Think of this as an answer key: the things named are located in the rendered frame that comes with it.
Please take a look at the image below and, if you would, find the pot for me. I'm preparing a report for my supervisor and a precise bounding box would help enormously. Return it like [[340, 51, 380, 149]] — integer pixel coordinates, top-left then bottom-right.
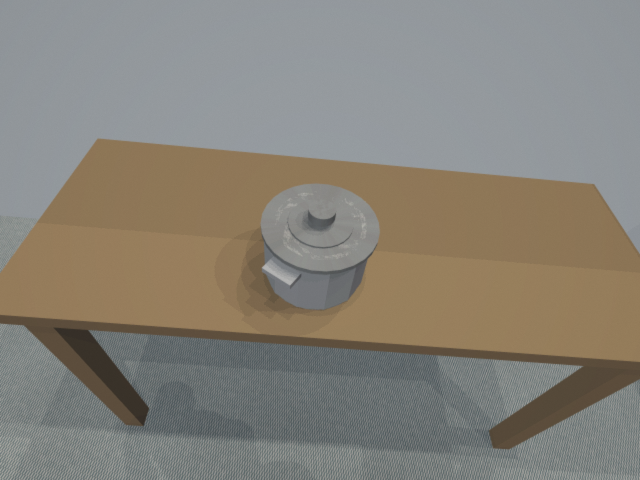
[[262, 201, 368, 310]]

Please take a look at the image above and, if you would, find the lid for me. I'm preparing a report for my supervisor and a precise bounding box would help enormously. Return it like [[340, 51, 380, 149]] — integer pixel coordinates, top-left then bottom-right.
[[261, 183, 380, 275]]

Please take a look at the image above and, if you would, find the table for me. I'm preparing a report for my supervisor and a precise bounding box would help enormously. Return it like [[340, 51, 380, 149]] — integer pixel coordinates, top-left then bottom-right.
[[0, 138, 640, 449]]

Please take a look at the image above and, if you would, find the knob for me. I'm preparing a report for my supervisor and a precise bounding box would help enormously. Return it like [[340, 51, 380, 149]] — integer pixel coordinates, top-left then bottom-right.
[[308, 199, 336, 227]]

